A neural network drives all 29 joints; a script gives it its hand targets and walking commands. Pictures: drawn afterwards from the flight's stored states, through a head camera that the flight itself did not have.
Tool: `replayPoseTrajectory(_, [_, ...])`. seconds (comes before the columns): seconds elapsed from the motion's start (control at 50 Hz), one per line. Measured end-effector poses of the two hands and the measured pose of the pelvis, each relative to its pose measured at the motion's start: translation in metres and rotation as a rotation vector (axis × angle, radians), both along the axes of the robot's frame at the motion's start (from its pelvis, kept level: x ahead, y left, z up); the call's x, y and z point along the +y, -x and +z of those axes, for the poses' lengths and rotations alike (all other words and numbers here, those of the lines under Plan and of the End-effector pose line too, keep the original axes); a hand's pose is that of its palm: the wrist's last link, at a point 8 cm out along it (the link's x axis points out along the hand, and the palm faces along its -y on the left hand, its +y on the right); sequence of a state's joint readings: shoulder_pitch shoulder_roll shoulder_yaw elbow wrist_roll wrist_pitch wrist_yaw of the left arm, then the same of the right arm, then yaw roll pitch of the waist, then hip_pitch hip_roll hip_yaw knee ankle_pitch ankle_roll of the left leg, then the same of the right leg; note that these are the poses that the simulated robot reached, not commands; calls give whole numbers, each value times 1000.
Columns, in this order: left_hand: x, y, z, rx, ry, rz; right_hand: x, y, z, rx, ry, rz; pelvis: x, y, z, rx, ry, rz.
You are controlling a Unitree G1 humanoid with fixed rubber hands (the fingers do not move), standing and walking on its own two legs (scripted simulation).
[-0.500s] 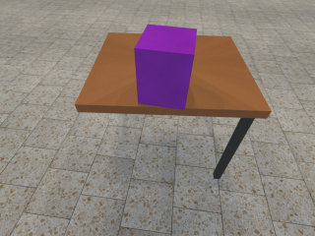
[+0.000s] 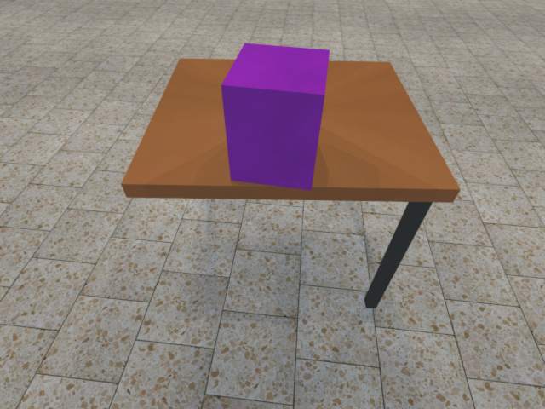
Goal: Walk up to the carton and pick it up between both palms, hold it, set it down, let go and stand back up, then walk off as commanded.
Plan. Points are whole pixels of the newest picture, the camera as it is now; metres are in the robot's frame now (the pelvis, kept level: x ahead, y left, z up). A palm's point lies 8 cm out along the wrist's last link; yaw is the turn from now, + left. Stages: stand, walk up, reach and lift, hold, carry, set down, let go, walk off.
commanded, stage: stand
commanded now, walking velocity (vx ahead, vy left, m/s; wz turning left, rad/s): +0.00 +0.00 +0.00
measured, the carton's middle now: (278, 117) +0.75 -0.01 +0.04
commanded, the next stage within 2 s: none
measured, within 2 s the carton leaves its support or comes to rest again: neither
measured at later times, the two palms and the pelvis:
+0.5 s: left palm out of the picture +0.09 +0.31 -0.11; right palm out of the picture +0.07 -0.31 -0.11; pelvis +0.00 +0.00 +0.00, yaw -1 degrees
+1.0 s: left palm out of the picture +0.07 +0.32 -0.11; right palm out of the picture +0.07 -0.30 -0.10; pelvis +0.00 +0.01 +0.00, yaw -1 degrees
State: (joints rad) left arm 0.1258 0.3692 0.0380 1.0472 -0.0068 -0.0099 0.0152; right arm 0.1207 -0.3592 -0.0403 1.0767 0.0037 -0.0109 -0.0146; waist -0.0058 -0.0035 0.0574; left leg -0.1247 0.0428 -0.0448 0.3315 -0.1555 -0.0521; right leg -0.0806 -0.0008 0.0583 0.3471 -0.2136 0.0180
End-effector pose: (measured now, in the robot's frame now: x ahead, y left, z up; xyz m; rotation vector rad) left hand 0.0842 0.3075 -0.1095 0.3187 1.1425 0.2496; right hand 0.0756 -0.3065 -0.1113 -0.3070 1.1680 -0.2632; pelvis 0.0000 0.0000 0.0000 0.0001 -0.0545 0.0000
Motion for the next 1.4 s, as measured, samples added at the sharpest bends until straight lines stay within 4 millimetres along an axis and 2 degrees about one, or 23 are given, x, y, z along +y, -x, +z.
replayPoseTrajectory(0.26, [-3, -4, -4, 1, 15, -14, 0, 9, 2, 11, 9, -14, 3, 0, 0, 5, 0, -7])
replayPoseTrajectory(0.42, [-4, -3, -6, 6, 26, -6, 1, 4, 3, 0, 13, -13, 4, -3, 0, 6, 2, -7])
replayPoseTrajectory(0.62, [3, 5, -6, 13, 13, -4, 0, -4, 8, -25, 22, -13, 6, -3, 0, 4, 1, -9])
replayPoseTrajectory(0.8, [5, 12, -7, 22, 15, 1, 8, 2, 5, -9, 8, -12, 8, -1, 0, -2, 1, -13])
replayPoseTrajectory(1.02, [13, 12, -5, 17, 4, 1, 4, 8, 7, 2, 27, -15, 10, 1, 0, 1, 1, -13])
replayPoseTrajectory(1.16, [14, 17, -6, 40, 1, 2, 6, 1, 6, -5, 17, -11, 10, 0, 0, 10, 2, -9])
replayPoseTrajectory(1.4, [11, 13, -3, 41, 2, 10, 11, -4, 0, 4, -3, 3, 9, -5, 0, 14, -1, -2])
